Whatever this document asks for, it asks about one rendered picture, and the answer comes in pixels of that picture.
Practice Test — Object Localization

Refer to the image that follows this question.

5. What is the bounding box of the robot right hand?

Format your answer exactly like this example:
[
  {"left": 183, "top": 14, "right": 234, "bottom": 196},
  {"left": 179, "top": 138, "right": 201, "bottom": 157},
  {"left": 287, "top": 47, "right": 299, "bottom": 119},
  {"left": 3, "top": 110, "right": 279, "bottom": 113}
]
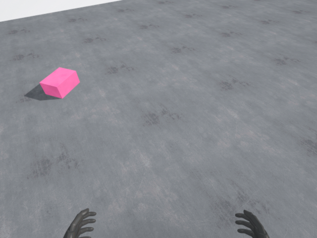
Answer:
[{"left": 235, "top": 210, "right": 270, "bottom": 238}]

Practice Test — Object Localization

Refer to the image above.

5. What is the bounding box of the robot left hand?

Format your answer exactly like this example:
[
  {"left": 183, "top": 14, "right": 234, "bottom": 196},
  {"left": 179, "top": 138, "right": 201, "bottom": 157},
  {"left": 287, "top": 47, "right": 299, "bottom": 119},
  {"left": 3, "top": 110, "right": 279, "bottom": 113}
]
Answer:
[{"left": 63, "top": 208, "right": 96, "bottom": 238}]

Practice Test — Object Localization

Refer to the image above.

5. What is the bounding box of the carton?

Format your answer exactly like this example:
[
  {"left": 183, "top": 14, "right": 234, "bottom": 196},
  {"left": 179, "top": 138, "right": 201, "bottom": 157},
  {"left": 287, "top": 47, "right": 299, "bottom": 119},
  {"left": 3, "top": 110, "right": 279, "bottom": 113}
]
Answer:
[{"left": 40, "top": 67, "right": 80, "bottom": 99}]

